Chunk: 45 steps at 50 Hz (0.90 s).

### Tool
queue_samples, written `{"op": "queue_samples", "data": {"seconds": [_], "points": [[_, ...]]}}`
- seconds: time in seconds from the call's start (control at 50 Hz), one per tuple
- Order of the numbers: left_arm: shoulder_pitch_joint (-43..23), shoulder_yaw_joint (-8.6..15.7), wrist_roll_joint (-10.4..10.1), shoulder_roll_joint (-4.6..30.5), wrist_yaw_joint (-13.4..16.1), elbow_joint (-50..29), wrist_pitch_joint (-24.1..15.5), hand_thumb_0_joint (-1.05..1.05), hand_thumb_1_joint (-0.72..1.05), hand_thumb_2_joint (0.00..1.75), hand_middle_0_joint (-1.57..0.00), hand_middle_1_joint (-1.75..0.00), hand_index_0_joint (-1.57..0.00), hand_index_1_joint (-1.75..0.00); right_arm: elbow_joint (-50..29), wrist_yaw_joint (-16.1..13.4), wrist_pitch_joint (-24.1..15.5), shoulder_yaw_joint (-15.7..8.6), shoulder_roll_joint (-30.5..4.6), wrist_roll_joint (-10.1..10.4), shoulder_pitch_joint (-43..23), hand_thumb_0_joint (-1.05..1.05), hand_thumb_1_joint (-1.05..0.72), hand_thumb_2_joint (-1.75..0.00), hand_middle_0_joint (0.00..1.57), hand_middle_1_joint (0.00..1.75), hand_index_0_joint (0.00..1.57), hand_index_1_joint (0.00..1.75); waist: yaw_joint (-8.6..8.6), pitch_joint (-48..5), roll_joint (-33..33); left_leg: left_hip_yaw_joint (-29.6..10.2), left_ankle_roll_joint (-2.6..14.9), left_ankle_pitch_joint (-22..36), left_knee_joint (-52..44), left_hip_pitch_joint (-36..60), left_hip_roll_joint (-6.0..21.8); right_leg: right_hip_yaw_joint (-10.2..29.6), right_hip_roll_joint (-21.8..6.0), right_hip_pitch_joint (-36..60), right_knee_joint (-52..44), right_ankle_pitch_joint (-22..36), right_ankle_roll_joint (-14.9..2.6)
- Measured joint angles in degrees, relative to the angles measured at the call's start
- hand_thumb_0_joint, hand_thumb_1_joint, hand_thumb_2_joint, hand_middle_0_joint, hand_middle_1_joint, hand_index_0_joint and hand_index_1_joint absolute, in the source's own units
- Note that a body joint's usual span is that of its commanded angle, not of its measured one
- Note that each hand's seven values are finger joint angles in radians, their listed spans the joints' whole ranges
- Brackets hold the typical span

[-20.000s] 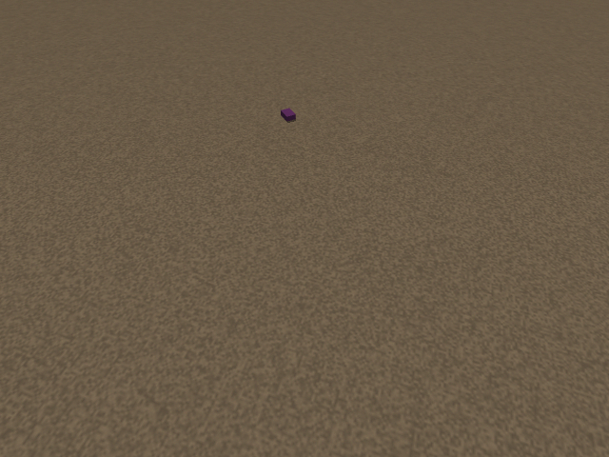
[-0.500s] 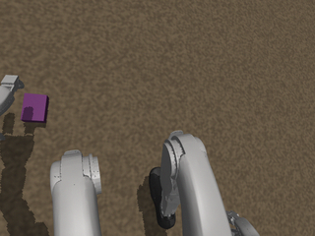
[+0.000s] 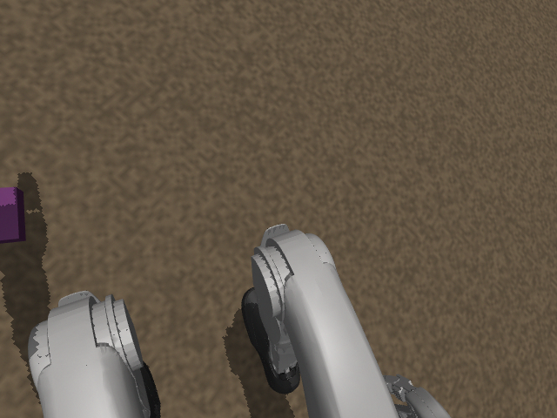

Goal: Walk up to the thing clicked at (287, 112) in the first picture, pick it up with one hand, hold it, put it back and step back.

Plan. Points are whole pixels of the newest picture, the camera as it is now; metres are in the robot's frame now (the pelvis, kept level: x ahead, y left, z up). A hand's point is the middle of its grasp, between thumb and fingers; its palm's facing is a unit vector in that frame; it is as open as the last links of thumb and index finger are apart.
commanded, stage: approach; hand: left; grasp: from above
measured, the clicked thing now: out of the picture +0.47 +0.27 -0.30
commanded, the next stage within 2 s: close in in 0.02 s
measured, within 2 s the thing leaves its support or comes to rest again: neither
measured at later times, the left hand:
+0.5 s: hand out of the picture +0.39 +0.28 -0.20, palm faces -0.48 -0.06 -0.88, open 13.4 cm
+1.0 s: hand out of the picture +0.47 +0.28 -0.24, palm faces -0.55 -0.01 -0.84, open 13.5 cm
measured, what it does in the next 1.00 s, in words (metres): stands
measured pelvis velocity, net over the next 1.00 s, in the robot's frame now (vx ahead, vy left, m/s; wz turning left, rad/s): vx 0.00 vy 0.01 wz -0.02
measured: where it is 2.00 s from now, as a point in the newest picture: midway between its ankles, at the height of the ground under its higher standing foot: (215, 395)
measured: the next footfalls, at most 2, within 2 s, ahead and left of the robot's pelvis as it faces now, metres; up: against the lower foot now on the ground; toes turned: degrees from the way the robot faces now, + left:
none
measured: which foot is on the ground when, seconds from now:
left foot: down 0.00-1.00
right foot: down 0.00-1.00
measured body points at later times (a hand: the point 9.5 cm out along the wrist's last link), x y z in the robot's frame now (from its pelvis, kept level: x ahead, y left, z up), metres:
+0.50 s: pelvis -0.02 +0.02 +0.00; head +0.19 +0.15 +0.37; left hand +0.41 +0.28 -0.15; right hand +0.11 -0.29 -0.05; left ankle +0.06 +0.12 -0.28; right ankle +0.11 -0.13 -0.28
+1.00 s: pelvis +0.00 +0.01 -0.02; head +0.28 +0.08 +0.33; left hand +0.49 +0.28 -0.20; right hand +0.04 -0.26 -0.10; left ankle +0.06 +0.12 -0.28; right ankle +0.11 -0.13 -0.28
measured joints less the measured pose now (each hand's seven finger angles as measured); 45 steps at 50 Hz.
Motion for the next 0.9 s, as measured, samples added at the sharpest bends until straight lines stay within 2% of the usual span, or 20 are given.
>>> {"op": "queue_samples", "data": {"seconds": [0.08,0.14,0.22,0.26,0.28,0.32,0.34,0.38,0.42,0.48,0.52,0.56,0.6,0.66,0.7,0.74,0.8,0.9], "points": [[4.9,0.1,-5.7,-0.4,-8.2,-5.6,1.3,0.0,-0.4,0.87,-0.04,-1.09,-0.13,-1.0,-0.6,0.0,1.0,-0.4,-0.3,1.7,0.6,0.0,-0.9,-0.89,0.2,0.3,0.2,0.29,2.15,1.5,1.4,0.6,0.07,0.2,-1.1,1.1,-0.2,0.5,-0.3,1.0,-0.6,-0.3,0.21],[9.3,0.1,-9.2,-0.5,-15.3,-11.0,-0.7,0.0,-0.38,0.86,-0.04,-1.11,-0.14,-1.01,-1.1,-0.4,2.2,-0.8,-0.4,2.3,0.7,0.0,-0.9,-0.89,0.2,0.3,0.2,0.29,4.44,2.9,1.4,0.8,-0.16,0.7,-2.2,2.2,-0.5,0.6,-0.7,2.2,-1.3,-0.3,0.01],[14.7,-0.2,-13.5,-0.2,-22.5,-19.2,-7.5,0.0,-0.37,0.83,-0.04,-1.14,-0.16,-1.03,-2.0,-1.3,3.3,-1.4,-1.1,2.2,0.9,0.0,-0.9,-0.89,0.2,0.3,0.2,0.29,7.99,4.1,0.0,0.1,-0.67,1.7,-3.1,3.2,-1.1,0.0,-1.2,3.8,-2.2,0.3,-0.41],[16.0,-0.8,-14.7,0.3,-24.1,-21.7,-12.6,0.0,-0.36,0.82,-0.04,-1.15,-0.16,-1.03,-2.0,-2.1,3.5,-1.6,-1.8,1.8,0.6,0.0,-0.91,-0.89,0.2,0.3,0.21,0.29,9.42,4.1,-1.4,-0.4,-0.81,2.1,-2.9,3.6,-1.3,-0.5,-1.3,4.4,-2.3,0.6,-0.49],[16.0,-1.0,-14.8,0.7,-24.0,-21.9,-15.4,0.0,-0.36,0.82,-0.05,-1.15,-0.17,-1.03,-1.8,-2.4,3.6,-1.6,-2.1,1.4,0.2,0.0,-0.91,-0.89,0.2,0.3,0.21,0.29,9.9,4.1,-2.2,-0.6,-0.82,2.2,-2.6,3.8,-1.3,-0.7,-1.3,4.8,-2.3,0.7,-0.49],[15.6,-1.4,-14.0,1.5,-22.1,-20.8,-20.7,0.0,-0.35,0.81,-0.05,-1.14,-0.17,-1.02,-1.4,-2.7,3.7,-1.6,-3.0,0.5,-1.2,0.0,-0.91,-0.89,0.2,0.3,0.21,0.29,10.33,4.2,-3.7,-1.2,-0.69,2.1,-1.6,4.2,-1.3,-1.2,-1.1,5.6,-1.9,0.9,-0.43],[15.4,-1.6,-12.9,1.9,-20.4,-19.9,-23.0,0.0,-0.35,0.81,-0.05,-1.13,-0.18,-1.01,-1.2,-2.8,3.9,-1.6,-3.4,0.1,-2.1,0.0,-0.91,-0.89,0.2,0.3,0.21,0.29,10.33,4.1,-4.4,-1.5,-0.53,2.0,-0.9,4.4,-1.2,-1.5,-0.9,6.1,-1.6,0.9,-0.38],[14.7,-2.0,-9.3,2.5,-15.8,-16.9,-26.3,0.0,-0.35,0.81,-0.06,-1.11,-0.17,-1.0,-0.9,-2.7,4.5,-1.5,-3.9,-0.5,-4.1,0.0,-0.91,-0.89,0.2,0.3,0.21,0.29,9.94,3.7,-5.5,-1.9,-0.07,1.6,0.4,4.8,-0.9,-1.9,-0.5,6.7,-1.0,1.0,-0.47],[13.8,-2.9,-4.5,2.5,-10.4,-12.9,-27.6,0.0,-0.34,0.81,-0.05,-1.09,-0.17,-0.98,-0.4,-2.6,5.2,-1.5,-3.9,-0.9,-6.0,0.0,-0.91,-0.89,0.2,0.3,0.2,0.29,9.13,2.9,-6.4,-1.8,0.63,1.3,1.6,4.8,-0.5,-1.9,-0.1,7.0,-0.5,0.9,-0.71],[13.3,-5.0,3.1,1.7,-2.2,-7.5,-26.7,0.0,-0.34,0.82,-0.05,-1.06,-0.15,-0.96,0.6,-2.3,6.0,-1.6,-2.9,-1.7,-8.3,0.0,-0.9,-0.89,0.2,0.3,0.2,0.29,7.59,1.0,-7.1,-1.2,1.93,1.0,2.6,4.3,0.0,-1.6,0.5,6.8,-0.1,0.8,-1.29],[13.3,-6.7,7.1,1.0,2.7,-4.8,-24.8,0.0,-0.34,0.82,-0.05,-1.05,-0.15,-0.95,1.1,-2.0,6.0,-1.7,-1.7,-2.2,-9.1,0.0,-0.9,-0.89,0.2,0.3,0.2,0.29,6.55,-0.4,-7.4,-0.6,2.74,1.0,2.8,3.7,0.4,-1.2,0.8,6.4,0.0,0.9,-1.63],[13.2,-7.7,10.0,0.1,7.6,-2.6,-22.1,0.0,-0.33,0.82,-0.04,-1.04,-0.14,-0.95,1.5,-1.4,5.6,-1.7,-0.3,-2.9,-9.2,0.0,-0.89,-0.89,0.2,0.3,0.2,0.29,5.57,-1.6,-7.8,0.0,3.35,1.1,2.9,3.1,0.7,-0.8,1.0,5.8,0.0,1.0,-1.76],[13.0,-8.5,11.3,-0.9,12.0,-0.5,-18.7,0.0,-0.33,0.83,-0.04,-1.04,-0.14,-0.95,1.7,-0.3,4.6,-1.8,1.0,-3.4,-8.8,0.0,-0.89,-0.89,0.2,0.3,0.2,0.29,4.64,-2.7,-8.1,0.3,3.64,1.2,2.9,2.4,0.8,-0.6,1.1,5.2,0.0,1.1,-1.9],[12.2,-9.6,11.3,-2.2,16.7,2.9,-12.4,0.0,-0.34,0.83,-0.04,-1.04,-0.13,-0.95,2.3,1.8,2.4,-1.7,2.5,-3.5,-8.1,0.0,-0.89,-0.89,0.2,0.3,0.2,0.29,3.25,-4.1,-7.9,0.3,3.64,1.4,3.1,1.2,0.7,-0.5,1.0,4.1,0.2,1.1,-1.93],[11.3,-9.7,10.0,-3.1,18.0,5.1,-8.0,0.0,-0.34,0.84,-0.04,-1.05,-0.13,-0.96,2.6,3.2,0.6,-1.3,2.9,-3.4,-7.6,0.0,-0.89,-0.89,0.2,0.3,0.2,0.29,2.28,-4.7,-7.3,0.4,3.55,1.5,3.3,0.2,0.4,-0.5,0.8,3.2,0.5,1.0,-1.82],[10.2,-9.0,7.8,-3.7,17.9,6.7,-4.1,0.0,-0.35,0.85,-0.04,-1.05,-0.13,-0.96,2.9,4.3,-1.2,-0.5,2.8,-3.1,-7.2,0.0,-0.89,-0.89,0.2,0.3,0.21,0.29,1.49,-4.8,-6.4,0.4,3.48,1.5,3.5,-0.8,0.1,-0.5,0.6,2.3,0.9,0.7,-1.64],[7.8,-6.5,4.2,-3.7,15.1,7.1,-0.2,0.0,-0.37,0.85,-0.04,-1.05,-0.13,-0.97,2.9,5.4,-3.4,0.5,2.3,-2.4,-6.5,0.0,-0.89,-0.89,0.2,0.3,0.21,0.29,0.81,-3.5,-5.1,0.4,3.23,1.4,3.7,-1.8,-0.2,-0.3,0.3,1.3,1.4,0.3,-1.15],[2.2,0.0,-1.0,0.7,6.2,6.8,1.3,0.0,-0.38,0.85,-0.04,-1.06,-0.13,-0.98,0.7,6.2,-5.7,1.6,0.6,-1.8,-4.9,0.0,-0.9,-0.9,0.2,0.3,0.21,0.29,-0.12,1.3,-3.6,0.0,2.08,0.8,4.1,-2.6,-0.7,-0.2,-0.1,-0.1,2.5,-0.1,0.47]]}}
